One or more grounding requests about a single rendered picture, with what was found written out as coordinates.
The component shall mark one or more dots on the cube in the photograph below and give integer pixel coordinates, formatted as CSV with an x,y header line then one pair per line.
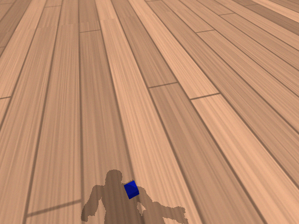
x,y
131,189

